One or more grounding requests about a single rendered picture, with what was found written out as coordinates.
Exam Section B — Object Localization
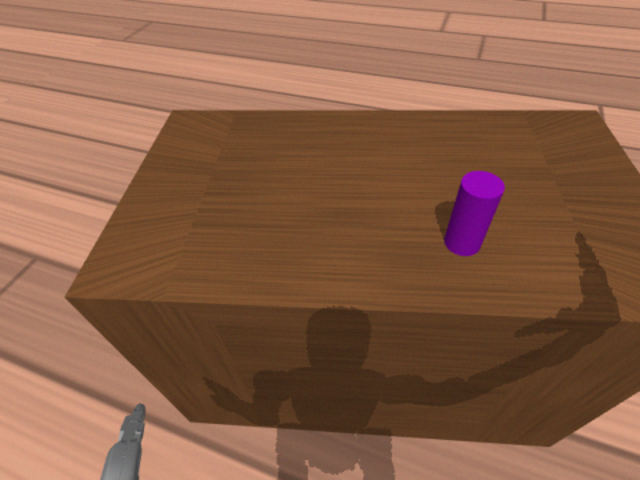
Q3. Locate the left robot hand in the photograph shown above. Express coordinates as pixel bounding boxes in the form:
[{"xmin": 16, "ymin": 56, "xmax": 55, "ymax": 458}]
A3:
[{"xmin": 100, "ymin": 403, "xmax": 145, "ymax": 480}]

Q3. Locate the can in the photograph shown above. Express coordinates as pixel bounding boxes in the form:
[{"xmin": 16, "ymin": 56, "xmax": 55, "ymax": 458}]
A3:
[{"xmin": 444, "ymin": 171, "xmax": 505, "ymax": 256}]

